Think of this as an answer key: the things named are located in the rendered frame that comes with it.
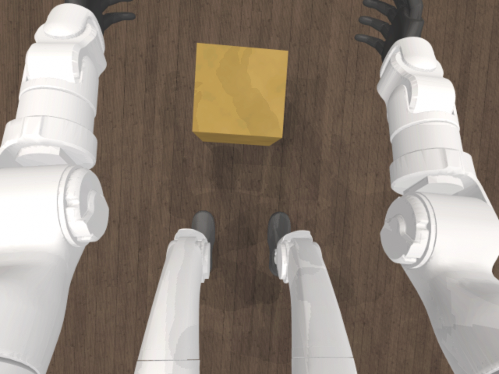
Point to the robot left upper arm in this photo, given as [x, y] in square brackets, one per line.
[48, 214]

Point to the left robot hand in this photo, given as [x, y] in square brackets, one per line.
[98, 6]

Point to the left robot foot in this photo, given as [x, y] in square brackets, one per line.
[203, 222]

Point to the left robot forearm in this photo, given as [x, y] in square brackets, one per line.
[58, 95]

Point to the right robot forearm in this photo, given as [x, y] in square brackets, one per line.
[423, 124]

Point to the robot right upper arm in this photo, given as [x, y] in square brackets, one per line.
[447, 245]

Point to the right robot foot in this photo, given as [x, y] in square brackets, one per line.
[278, 226]

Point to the right robot hand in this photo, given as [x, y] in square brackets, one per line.
[406, 21]

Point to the robot foot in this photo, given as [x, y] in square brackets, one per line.
[278, 226]
[203, 222]

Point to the carton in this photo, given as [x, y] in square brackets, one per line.
[239, 94]

